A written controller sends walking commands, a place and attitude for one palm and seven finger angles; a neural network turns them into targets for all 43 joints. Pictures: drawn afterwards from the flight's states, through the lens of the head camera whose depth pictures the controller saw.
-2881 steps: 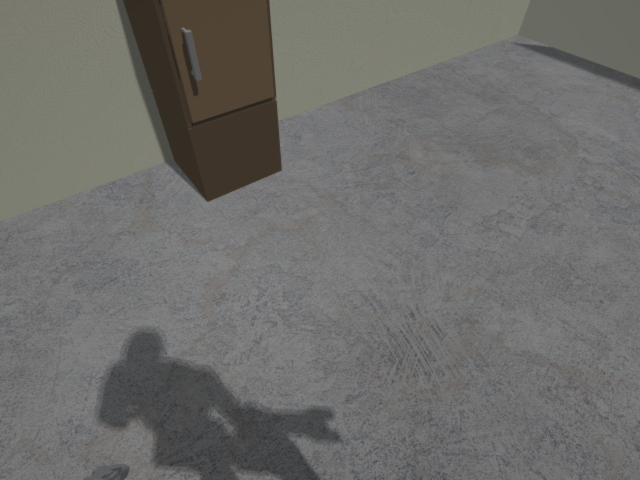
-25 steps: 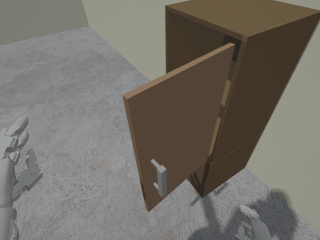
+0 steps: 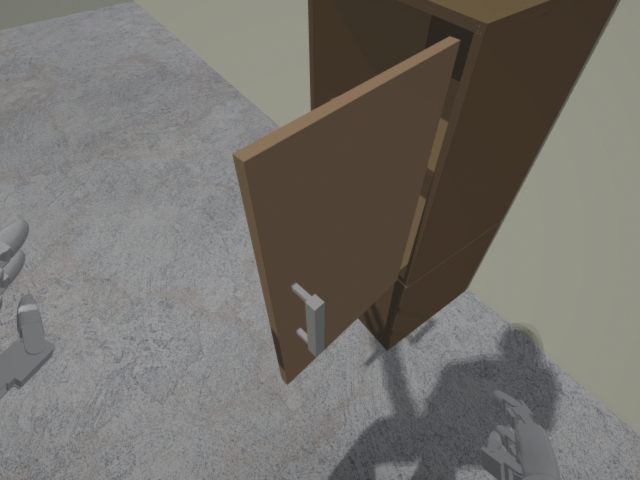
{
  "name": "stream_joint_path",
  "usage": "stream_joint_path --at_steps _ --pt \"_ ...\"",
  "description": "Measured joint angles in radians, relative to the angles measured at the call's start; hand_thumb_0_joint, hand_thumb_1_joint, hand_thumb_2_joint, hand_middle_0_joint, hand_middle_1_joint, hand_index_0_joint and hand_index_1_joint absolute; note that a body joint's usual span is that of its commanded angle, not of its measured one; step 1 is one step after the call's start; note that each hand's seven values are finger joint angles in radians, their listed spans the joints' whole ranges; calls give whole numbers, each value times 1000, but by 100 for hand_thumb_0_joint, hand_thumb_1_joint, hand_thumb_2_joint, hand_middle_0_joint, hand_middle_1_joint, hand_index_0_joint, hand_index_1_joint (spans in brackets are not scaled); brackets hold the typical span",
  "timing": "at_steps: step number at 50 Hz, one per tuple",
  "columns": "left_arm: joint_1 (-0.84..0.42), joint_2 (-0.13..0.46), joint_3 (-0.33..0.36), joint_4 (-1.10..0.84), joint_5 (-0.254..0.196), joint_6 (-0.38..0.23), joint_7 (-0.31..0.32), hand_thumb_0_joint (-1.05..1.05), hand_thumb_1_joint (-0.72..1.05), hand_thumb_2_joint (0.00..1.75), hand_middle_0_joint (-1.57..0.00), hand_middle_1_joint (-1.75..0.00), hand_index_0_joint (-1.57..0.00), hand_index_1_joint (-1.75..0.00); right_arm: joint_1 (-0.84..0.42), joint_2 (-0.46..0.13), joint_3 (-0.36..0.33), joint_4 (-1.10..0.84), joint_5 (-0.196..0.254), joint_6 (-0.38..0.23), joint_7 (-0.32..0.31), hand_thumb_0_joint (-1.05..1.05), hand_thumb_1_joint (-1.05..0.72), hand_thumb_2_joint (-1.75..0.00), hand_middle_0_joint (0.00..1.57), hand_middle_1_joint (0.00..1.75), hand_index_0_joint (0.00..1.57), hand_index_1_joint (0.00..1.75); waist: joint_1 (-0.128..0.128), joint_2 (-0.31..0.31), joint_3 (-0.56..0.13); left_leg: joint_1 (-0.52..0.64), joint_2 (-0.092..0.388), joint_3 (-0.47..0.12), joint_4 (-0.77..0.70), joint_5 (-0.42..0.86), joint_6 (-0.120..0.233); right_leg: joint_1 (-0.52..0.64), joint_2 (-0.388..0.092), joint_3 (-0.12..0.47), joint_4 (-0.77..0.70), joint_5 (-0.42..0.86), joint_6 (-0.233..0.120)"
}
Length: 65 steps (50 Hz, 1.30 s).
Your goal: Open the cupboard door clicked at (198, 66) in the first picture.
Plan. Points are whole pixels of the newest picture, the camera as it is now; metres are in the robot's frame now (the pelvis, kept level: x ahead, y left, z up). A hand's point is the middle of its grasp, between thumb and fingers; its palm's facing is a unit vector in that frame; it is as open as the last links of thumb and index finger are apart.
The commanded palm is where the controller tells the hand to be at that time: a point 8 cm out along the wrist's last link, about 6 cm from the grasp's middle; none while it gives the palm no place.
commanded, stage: step back with the hand held close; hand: left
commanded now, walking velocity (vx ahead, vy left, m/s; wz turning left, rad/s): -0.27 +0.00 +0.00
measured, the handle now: (307, 320) +0.37 +0.05 -0.09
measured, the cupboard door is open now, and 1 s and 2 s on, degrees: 98 98 98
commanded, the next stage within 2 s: stop stepping back and stand still in 1.12 s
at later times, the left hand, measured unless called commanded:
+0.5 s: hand out of the picture +0.15 +0.27 +0.16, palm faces +0.45 -0.76 -0.47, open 7.4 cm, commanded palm +0.08 +0.31 +0.17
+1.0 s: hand out of the picture +0.08 +0.29 +0.17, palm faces +0.44 -0.75 -0.49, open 7.4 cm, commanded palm +0.02 +0.31 +0.17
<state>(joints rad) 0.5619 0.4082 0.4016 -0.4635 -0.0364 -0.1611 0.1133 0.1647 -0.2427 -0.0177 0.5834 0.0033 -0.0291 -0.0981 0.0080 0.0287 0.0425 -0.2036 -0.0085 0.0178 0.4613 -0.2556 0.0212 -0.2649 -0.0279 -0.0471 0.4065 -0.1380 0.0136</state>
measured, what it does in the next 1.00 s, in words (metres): walks backwards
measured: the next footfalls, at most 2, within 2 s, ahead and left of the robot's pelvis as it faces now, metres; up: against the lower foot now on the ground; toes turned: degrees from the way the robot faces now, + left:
right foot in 1.24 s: -0.27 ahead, -0.12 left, +0.00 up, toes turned -4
left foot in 1.42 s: -0.17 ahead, +0.10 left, +0.00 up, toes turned +2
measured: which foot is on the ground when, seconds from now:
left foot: down 0.00-1.00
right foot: down 0.00-0.84, up 0.86-1.00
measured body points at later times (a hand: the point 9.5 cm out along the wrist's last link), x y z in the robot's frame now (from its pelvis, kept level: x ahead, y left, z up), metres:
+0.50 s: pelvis -0.05 +0.01 -0.01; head -0.03 +0.02 +0.43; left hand +0.12 +0.31 +0.18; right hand +0.12 -0.23 -0.09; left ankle -0.01 +0.10 -0.74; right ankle +0.05 -0.13 -0.74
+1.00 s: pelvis -0.11 +0.01 +0.00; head -0.07 +0.05 +0.45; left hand +0.05 +0.33 +0.19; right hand +0.08 -0.21 -0.07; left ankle -0.04 +0.09 -0.74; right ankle -0.19 -0.12 -0.67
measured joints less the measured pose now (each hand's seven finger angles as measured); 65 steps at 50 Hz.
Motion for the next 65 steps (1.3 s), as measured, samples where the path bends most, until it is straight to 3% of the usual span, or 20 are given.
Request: stream_joint_path --at_steps 18,24,28,34,36,40,41,42,43,45,47,49,54,58,61,62,63,65 --pt "-47 -10 50 -40 42 -49 33 1 89 90 -21 -31 -22 -30 39 28 32 -22 -2 -49 12 1 -90 -90 20 30 20 30 16 -36 17 -137 -4 -7 170 -21 15 -115 -7 -3 129 1 3" --pt "-51 -16 38 -57 29 -59 41 1 89 90 -21 -31 -22 -30 42 24 31 3 -4 -56 14 1 -90 -90 20 30 20 30 2 -37 8 -167 1 -15 174 -6 12 -127 2 -7 100 22 2" --pt "-47 19 54 -59 39 -66 37 1 89 90 -21 -31 -22 -30 55 29 25 -1 -3 -58 8 2 -90 -90 20 30 20 30 -24 -46 16 -172 -12 -33 153 16 17 -127 28 34 149 19 11" --pt "-26 48 104 -69 37 -80 26 1 89 90 -21 -31 -22 -30 33 33 15 5 -11 -71 22 2 -90 -90 20 30 20 30 -1 -52 24 -204 -8 -32 184 13 6 -131 55 83 189 -59 0" --pt "-34 28 88 -66 34 -83 26 1 89 90 -21 -31 -22 -30 8 25 9 13 -12 -70 29 2 -90 -90 20 30 20 30 3 -39 29 -222 -1 -34 199 8 1 -141 63 82 183 -56 -2" --pt "-44 13 34 -70 27 -71 26 1 89 90 -21 -31 -22 -30 -26 22 -7 34 -5 -49 31 2 -90 -90 20 30 20 30 -12 -47 22 -243 -15 -27 264 -108 -17 -149 50 73 135 -12 1" --pt "-37 16 29 -77 25 -67 27 1 89 90 -21 -31 -22 -30 -30 22 -7 33 -4 -43 29 1 -90 -90 20 30 20 30 -18 -51 17 -223 -17 -23 225 -95 -18 -155 48 71 127 -2 5" --pt "-31 24 30 -87 21 -63 27 1 89 90 -21 -31 -22 -30 -33 23 -6 28 -3 -40 25 1 -90 -90 20 30 20 30 -25 -58 17 -215 -20 -22 177 -6 1 -164 44 68 126 4 10" --pt "-30 36 34 -94 21 -61 25 1 89 90 -21 -31 -22 -30 -36 27 -7 22 -2 -38 20 1 -90 -90 20 30 20 30 -26 -66 26 -219 -24 -21 167 41 20 -174 43 71 148 -1 16" --pt "-24 53 49 -94 26 -60 16 1 89 90 -21 -31 -22 -30 -32 41 -10 19 -12 -49 14 1 -90 -90 20 30 20 30 -24 -64 35 -218 -18 -30 152 53 40 -195 83 92 338 -140 15" --pt "-9 62 65 -109 21 -55 19 1 89 89 -22 -31 -22 -30 -14 58 -10 25 -23 -73 16 1 -90 -90 20 30 20 30 -18 -51 19 -214 -3 -49 106 71 41 -188 124 89 522 -248 6" --pt "10 62 79 -131 7 -59 32 1 89 89 -22 -31 -22 -30 0 74 -1 42 -26 -100 26 1 -90 -90 20 30 20 30 6 -53 -8 -206 13 -45 40 110 34 -143 131 69 568 -315 4" --pt "-25 17 52 -130 -11 -39 44 1 89 90 -21 -31 -21 -30 -22 89 25 73 -37 -132 44 1 -90 -90 20 30 20 30 47 -43 -43 -203 48 -8 -86 205 28 0 104 55 434 -370 8" --pt "-83 28 32 -95 -30 -4 30 1 89 90 -21 -30 -21 -30 -71 103 40 59 -41 -120 53 1 -90 -90 20 30 20 30 32 -43 -36 -228 56 13 -153 284 16 75 89 55 266 -367 -7" --pt "-67 76 53 -109 -50 1 14 1 89 90 -21 -30 -21 -30 -98 112 50 20 -37 -100 65 1 -90 -90 21 30 21 30 17 -68 -26 -274 55 41 -150 325 0 132 70 41 65 -250 -34" --pt "-50 98 69 -125 -54 -7 10 1 89 90 -21 -30 -21 -30 -105 111 54 5 -33 -92 68 1 -90 -90 21 30 21 30 18 -86 -23 -304 52 59 -112 314 -9 142 55 55 11 -239 -35" --pt "-40 96 64 -129 -52 -20 4 1 89 90 -21 -30 -21 -30 -108 99 54 6 -30 -84 67 1 -90 -90 21 30 21 30 14 -67 -14 -333 63 46 -43 236 -21 137 69 54 16 -250 -33" --pt "-4 96 43 -137 -42 -35 -1 1 89 90 -21 -31 -21 -30 -78 79 48 22 -17 -65 62 1 -90 -90 21 30 21 30 8 -60 -20 -386 38 4 169 42 -40 132 75 56 35 -250 -40"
